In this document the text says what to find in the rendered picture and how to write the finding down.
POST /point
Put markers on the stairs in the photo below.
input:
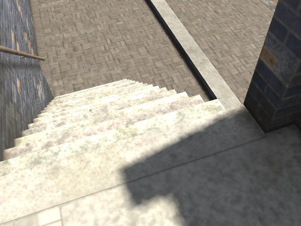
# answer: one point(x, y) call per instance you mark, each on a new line
point(87, 119)

